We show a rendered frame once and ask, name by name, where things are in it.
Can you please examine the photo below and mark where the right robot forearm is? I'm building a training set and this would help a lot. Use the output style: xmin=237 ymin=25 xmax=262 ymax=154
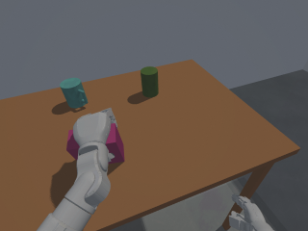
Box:
xmin=249 ymin=220 xmax=274 ymax=231

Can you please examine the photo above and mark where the table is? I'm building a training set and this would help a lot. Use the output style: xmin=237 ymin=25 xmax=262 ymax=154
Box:
xmin=0 ymin=59 xmax=300 ymax=231

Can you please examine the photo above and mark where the left robot forearm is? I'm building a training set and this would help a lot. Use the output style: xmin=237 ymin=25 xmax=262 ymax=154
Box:
xmin=37 ymin=141 xmax=111 ymax=231

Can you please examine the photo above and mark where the left robot hand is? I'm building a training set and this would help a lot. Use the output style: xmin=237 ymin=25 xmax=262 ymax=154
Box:
xmin=73 ymin=108 xmax=117 ymax=162

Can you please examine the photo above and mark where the sponge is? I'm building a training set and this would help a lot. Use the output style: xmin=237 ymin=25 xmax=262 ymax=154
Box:
xmin=66 ymin=123 xmax=125 ymax=164

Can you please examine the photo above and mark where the right robot hand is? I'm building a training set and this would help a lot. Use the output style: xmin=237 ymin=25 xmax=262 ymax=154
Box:
xmin=229 ymin=194 xmax=266 ymax=231

